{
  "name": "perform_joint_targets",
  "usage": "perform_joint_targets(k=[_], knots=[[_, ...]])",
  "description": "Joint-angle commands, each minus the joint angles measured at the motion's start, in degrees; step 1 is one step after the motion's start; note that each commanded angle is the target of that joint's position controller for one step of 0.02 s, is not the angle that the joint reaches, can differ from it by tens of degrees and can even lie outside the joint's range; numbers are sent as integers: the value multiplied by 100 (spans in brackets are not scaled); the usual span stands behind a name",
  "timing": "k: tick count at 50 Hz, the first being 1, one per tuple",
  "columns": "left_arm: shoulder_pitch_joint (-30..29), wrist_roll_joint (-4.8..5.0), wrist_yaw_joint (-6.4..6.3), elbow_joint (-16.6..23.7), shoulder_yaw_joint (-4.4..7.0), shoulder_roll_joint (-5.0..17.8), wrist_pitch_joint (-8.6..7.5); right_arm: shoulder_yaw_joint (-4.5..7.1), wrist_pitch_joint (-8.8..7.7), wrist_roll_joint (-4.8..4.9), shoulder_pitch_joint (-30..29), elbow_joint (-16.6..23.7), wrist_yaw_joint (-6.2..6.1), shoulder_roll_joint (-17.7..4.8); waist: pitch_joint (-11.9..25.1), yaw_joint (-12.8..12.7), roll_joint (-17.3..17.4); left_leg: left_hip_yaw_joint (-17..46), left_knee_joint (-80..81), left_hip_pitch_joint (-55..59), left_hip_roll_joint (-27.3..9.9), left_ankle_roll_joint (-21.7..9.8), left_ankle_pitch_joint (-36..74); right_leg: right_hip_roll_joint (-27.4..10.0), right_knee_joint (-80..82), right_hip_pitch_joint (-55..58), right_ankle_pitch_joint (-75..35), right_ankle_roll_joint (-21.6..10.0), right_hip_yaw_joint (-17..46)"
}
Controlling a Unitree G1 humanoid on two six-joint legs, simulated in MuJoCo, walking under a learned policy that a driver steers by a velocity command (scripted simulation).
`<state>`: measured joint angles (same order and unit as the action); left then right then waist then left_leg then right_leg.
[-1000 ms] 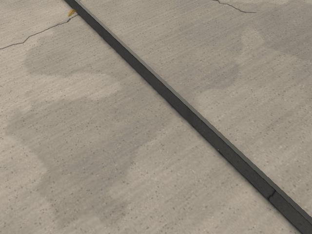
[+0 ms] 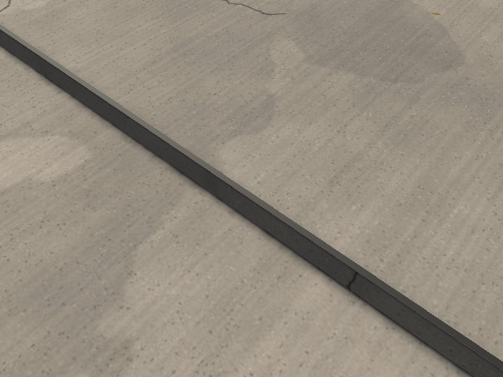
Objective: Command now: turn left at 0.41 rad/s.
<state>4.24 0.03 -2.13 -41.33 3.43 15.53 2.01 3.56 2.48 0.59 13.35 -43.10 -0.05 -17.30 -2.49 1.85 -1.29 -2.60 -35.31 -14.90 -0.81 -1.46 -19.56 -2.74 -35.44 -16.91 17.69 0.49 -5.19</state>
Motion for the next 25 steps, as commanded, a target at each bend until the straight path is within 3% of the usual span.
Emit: perform_joint_targets(k=[1, 2, 4, 5, 7, 12, 18, 21, 22, 23, 24, 25], knots=[[-697, -85, -91, 662, 169, 498, -96, 334, -165, -205, 463, 433, -27, -1425, 410, 236, 1944, 3363, 1816, 861, -2143, -1775, 3709, 613, -2122, -1670, 2064, 226, 318], [-672, -32, -93, 617, 230, 638, -112, 288, -288, -291, 454, 491, -2, -1311, 493, 224, 1221, 3170, 1833, 925, -2098, -1894, 3473, 423, -3025, -1847, 2173, 202, 856], [-327, 13, -83, 395, 290, 685, -80, 271, -364, -87, -103, 575, -56, -1116, 399, -93, 599, 2323, 1645, 941, -1484, -1307, 2896, 236, -3161, -1991, 1273, 205, 996], [-275, -27, -105, 356, 324, 766, -72, 231, -349, 2, -269, 623, -101, -1001, 414, -145, 579, 2200, 1638, 974, -1357, -1158, 2836, 177, -3029, -1978, 912, 256, 1032], [-126, -4, -75, 311, 305, 635, -102, 187, -279, 8, -227, 672, -159, -886, 581, -184, 712, 1995, 1628, 927, -1113, -1117, 2949, 296, -2922, -1675, 494, 381, 933], [-269, 34, -30, 362, 243, 541, -192, 278, -158, 15, -73, 777, -235, -1033, 591, -2, 918, 2207, 1581, 1063, -983, -1134, 2161, 385, -1385, -1392, 273, 504, 960], [63, 95, 113, 298, 281, 722, -336, 319, -40, 16, -380, 970, -160, -1102, 629, -22, 1183, 2812, 1387, 635, -945, -1108, 2142, 531, -183, -479, 351, 388, 929], [510, 52, 200, 152, 284, 679, -419, 237, 11, 98, -580, 1015, -185, -906, 772, -262, 1068, 2786, 942, 481, -674, -745, 2128, 453, 1405, 430, -866, 172, 773], [573, -32, 193, 167, 316, 857, -426, 183, 0, 46, -393, 991, -196, -735, 823, -191, 706, 2564, 599, 109, -410, -451, 1331, -75, 1624, 926, -1331, -21, 1215], [484, -136, 164, 295, 339, 1190, -403, 80, -30, -120, -47, 970, -171, -418, 866, 94, -637, 1757, -539, -532, 342, -92, -516, -1203, 1777, 1321, -2448, -495, 2409], [404, -291, 201, 258, 328, 1255, -417, 197, -74, -64, -218, 1118, -200, -727, 524, 70, -1383, 1276, -1475, -1222, 680, 174, -1876, -1893, 1904, 738, -2583, -1490, 3410], [266, -226, 213, 350, 272, 1052, -461, 314, -90, -57, -156, 987, -231, -1108, 426, -13, -853, 1450, -2377, -1276, 479, 332, -1726, -1853, 1971, 607, -2181, -1724, 3314]])
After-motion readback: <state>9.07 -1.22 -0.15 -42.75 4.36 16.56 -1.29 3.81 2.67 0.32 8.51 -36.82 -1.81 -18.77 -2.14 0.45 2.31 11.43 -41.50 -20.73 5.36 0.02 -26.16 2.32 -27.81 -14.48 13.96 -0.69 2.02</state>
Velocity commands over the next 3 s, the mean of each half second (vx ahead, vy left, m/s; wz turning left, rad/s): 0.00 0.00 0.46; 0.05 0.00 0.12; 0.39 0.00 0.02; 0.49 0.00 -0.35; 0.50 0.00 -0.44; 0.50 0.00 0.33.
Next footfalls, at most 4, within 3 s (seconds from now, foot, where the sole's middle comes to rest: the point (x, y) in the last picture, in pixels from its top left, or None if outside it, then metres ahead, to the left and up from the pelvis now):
0.44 right None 0.08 -0.11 -0.76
0.76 left None -0.04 0.12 -0.76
1.60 left None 0.38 0.22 -0.76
2.12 right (231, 306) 0.67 0.03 -0.76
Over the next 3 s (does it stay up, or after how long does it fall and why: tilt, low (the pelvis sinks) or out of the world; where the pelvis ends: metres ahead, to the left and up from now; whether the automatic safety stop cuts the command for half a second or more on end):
stays up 0.98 0.13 0.01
